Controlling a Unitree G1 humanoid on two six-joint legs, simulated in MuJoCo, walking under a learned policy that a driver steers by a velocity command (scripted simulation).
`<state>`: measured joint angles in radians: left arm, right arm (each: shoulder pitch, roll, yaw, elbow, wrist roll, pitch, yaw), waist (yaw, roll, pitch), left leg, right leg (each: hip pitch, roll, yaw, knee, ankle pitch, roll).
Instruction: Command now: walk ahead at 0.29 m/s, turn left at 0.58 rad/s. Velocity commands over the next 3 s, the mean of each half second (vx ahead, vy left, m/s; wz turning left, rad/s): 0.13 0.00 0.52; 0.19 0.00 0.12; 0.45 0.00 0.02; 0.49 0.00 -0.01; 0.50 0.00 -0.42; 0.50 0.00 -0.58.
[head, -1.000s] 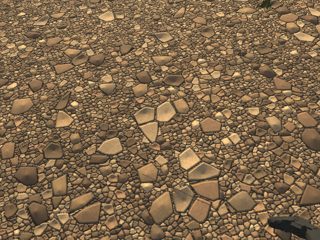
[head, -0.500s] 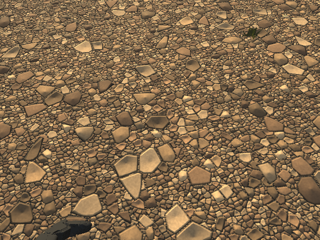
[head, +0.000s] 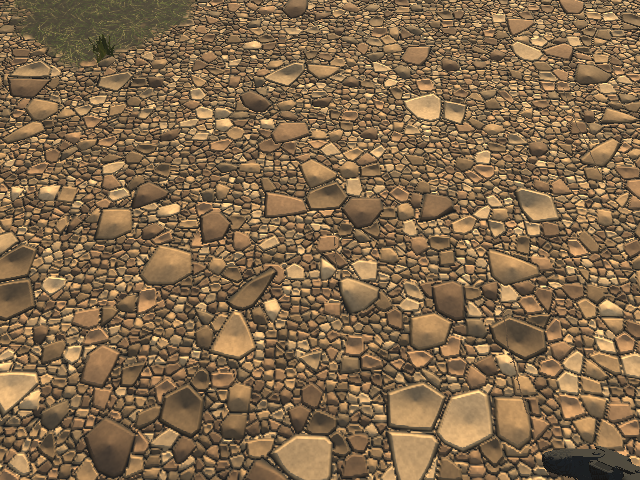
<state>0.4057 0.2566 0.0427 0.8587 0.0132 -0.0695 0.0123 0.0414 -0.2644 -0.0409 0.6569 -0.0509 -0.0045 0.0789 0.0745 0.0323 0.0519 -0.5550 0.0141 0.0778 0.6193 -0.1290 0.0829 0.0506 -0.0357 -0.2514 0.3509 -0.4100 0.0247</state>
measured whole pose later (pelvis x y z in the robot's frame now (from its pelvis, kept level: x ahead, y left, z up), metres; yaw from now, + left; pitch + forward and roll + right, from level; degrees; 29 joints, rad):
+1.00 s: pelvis +0.19 +0.02 +0.02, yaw +18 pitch +0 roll +0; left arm 0.40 0.27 0.06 0.89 0.01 -0.02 -0.01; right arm 0.18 -0.27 -0.04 0.79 -0.03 -0.02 0.03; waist 0.05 0.00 0.01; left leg -0.26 -0.02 0.03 0.49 -0.30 0.04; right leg -0.09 0.02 0.02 0.36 -0.28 -0.02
